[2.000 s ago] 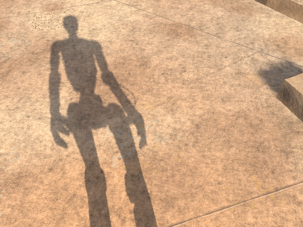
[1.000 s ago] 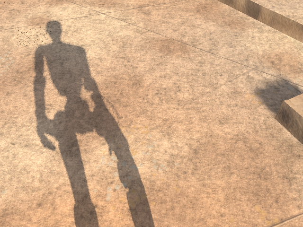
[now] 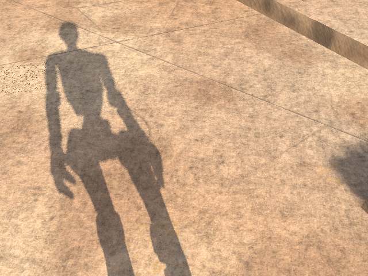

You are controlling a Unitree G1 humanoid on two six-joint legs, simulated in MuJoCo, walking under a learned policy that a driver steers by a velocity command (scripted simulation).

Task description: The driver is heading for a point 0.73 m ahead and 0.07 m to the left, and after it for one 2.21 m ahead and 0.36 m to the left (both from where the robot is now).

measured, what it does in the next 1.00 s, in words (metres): walks ahead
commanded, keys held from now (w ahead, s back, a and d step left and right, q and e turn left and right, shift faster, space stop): no key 0.52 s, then w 0.48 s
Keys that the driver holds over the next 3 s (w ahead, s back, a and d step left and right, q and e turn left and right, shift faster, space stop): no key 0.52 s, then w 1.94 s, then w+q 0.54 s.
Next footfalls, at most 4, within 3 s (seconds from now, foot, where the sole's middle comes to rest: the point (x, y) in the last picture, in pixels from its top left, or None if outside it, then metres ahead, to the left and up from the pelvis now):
1.32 right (207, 274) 0.52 -0.05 -0.77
1.88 left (162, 198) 0.84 0.12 -0.77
2.42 right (201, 141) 1.15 -0.05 -0.77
3.00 left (164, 104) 1.41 0.13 -0.77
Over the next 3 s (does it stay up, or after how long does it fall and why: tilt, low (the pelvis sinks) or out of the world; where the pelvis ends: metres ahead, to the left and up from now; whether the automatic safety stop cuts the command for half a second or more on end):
stays up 1.29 0.05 -0.02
